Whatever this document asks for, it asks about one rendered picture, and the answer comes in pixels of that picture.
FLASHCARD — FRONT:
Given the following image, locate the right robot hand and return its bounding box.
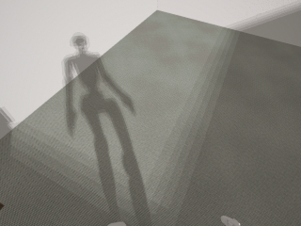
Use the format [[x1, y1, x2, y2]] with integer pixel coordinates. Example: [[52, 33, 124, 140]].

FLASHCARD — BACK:
[[221, 216, 240, 226]]

